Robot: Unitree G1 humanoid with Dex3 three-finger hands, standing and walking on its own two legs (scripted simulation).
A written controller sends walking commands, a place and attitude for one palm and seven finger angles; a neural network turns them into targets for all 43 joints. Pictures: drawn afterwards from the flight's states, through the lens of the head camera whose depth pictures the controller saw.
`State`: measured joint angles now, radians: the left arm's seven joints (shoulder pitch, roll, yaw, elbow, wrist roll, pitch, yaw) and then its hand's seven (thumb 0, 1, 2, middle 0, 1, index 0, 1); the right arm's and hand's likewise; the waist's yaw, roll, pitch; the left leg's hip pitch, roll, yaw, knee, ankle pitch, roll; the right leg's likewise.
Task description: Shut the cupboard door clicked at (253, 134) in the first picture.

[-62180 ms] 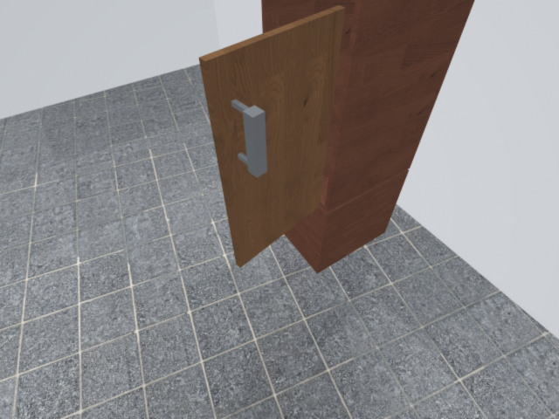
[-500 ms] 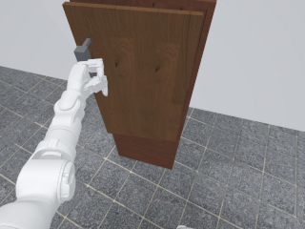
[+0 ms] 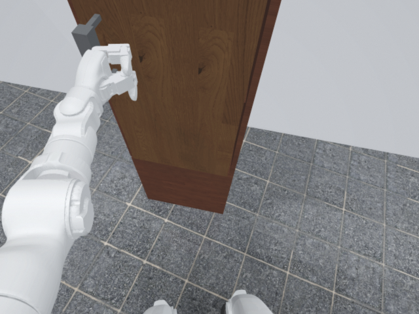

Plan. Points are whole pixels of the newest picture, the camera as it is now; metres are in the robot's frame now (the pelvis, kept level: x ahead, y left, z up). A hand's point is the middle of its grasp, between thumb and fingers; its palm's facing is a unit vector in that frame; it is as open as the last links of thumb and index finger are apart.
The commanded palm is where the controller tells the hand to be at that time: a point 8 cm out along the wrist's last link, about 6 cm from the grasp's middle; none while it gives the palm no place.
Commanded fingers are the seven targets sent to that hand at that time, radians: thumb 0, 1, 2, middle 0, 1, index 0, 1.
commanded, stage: push the door shut along its arc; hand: left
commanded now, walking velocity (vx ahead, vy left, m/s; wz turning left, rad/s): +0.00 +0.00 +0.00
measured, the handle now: (101, 56) +0.59 +0.16 +0.13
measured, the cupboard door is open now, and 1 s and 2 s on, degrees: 0 0 0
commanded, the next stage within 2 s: pull the fist back off the door in 0.02 s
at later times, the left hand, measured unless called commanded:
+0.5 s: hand (153, 70) +0.55 +0.06 +0.13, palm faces +0.06 -1.00 +0.00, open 3.0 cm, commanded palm +0.49 +0.12 +0.14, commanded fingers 0.00 0.90 0.90 -1.30 -1.50 -1.30 -1.50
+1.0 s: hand (145, 109) +0.44 +0.07 +0.14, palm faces +0.04 -1.00 +0.00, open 3.1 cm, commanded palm +0.42 +0.12 +0.14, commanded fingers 0.00 0.90 0.90 -1.30 -1.50 -1.30 -1.50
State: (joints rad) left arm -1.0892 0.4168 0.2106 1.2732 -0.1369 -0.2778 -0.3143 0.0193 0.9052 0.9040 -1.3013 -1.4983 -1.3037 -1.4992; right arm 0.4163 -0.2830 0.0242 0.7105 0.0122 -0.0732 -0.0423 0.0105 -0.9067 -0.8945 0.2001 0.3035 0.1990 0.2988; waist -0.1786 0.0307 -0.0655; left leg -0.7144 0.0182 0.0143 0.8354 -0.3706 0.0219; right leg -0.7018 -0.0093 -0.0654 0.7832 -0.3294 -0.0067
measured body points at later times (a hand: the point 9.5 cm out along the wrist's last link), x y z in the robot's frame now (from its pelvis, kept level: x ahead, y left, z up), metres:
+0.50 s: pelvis +0.00 -0.01 +0.00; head +0.10 -0.02 +0.44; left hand +0.54 +0.11 +0.13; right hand -0.03 -0.25 -0.12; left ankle +0.02 +0.10 -0.70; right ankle +0.03 -0.12 -0.70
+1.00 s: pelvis +0.03 -0.01 +0.02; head +0.05 -0.03 +0.47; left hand +0.43 +0.12 +0.14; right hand +0.18 -0.26 -0.08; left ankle +0.02 +0.10 -0.70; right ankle +0.03 -0.12 -0.70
